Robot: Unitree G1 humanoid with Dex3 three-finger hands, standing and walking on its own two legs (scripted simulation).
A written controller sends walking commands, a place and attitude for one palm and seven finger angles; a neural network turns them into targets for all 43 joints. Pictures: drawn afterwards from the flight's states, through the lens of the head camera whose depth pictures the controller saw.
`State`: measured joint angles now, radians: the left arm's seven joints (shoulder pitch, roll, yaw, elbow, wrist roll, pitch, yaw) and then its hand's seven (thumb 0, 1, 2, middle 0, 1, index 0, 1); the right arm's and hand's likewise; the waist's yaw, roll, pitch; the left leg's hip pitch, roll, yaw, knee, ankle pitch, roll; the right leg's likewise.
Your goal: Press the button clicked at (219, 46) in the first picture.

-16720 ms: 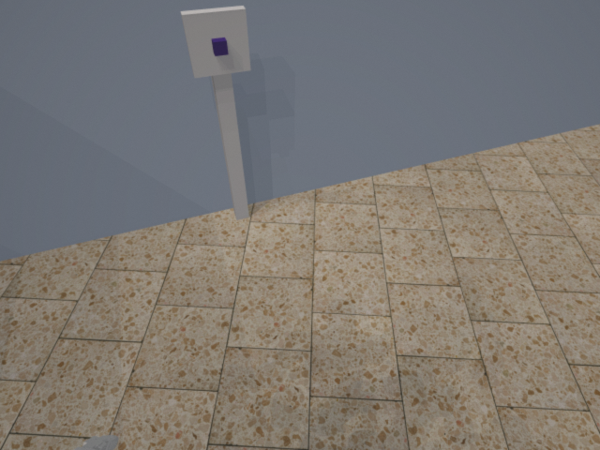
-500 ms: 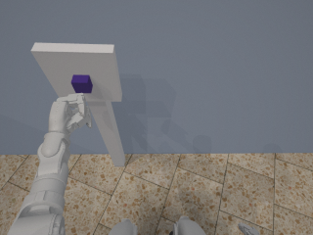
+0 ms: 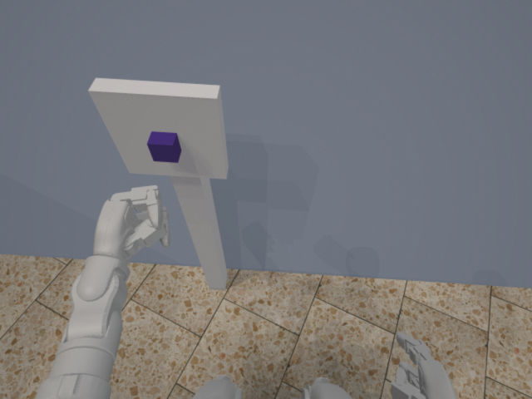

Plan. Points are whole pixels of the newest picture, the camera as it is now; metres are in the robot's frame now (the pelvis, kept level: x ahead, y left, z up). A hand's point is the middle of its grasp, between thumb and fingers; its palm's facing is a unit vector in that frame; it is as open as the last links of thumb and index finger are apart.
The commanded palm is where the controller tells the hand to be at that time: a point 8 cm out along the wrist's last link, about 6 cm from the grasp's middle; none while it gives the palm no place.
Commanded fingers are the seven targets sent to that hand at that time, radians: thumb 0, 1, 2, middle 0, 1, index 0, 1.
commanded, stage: draw the hand back to the body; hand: left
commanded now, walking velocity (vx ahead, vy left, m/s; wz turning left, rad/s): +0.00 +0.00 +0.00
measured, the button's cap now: (165, 145) +0.47 +0.19 +0.09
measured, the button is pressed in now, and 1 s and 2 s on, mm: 0 0 0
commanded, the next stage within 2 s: step back with the hand held close in 1.42 s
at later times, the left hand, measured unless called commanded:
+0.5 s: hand (105, 250) +0.27 +0.20 +0.13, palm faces +0.05 -0.99 -0.12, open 3.1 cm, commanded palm +0.24 +0.25 +0.15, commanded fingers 0.00 0.90 0.90 -1.30 -1.50 -1.30 -1.50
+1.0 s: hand (13, 258) +0.22 +0.24 +0.20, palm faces +0.38 -0.85 -0.36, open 3.1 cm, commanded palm +0.17 +0.28 +0.23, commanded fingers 0.00 0.90 0.90 -1.30 -1.50 -1.30 -1.50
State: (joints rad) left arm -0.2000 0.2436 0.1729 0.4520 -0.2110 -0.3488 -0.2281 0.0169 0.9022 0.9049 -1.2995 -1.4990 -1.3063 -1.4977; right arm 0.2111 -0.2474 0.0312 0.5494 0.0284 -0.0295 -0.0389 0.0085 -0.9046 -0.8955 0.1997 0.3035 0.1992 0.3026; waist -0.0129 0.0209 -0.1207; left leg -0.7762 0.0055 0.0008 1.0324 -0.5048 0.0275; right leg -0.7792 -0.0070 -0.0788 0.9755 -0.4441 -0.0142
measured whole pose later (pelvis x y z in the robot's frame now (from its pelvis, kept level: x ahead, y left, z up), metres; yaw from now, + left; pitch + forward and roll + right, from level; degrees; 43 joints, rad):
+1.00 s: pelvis +0.03 +0.00 +0.07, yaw +0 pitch -3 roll -1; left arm 0.47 0.31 0.23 -0.40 -0.05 -0.03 0.11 0.02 0.90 0.90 -1.30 -1.50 -1.31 -1.50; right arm 0.21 -0.22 0.06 0.60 0.00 -0.10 -0.07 0.01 -0.90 -0.90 0.20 0.30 0.20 0.30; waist 0.07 0.07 -0.02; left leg -0.11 -0.01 0.02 0.47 -0.31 0.03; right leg -0.13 -0.01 -0.05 0.44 -0.26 0.00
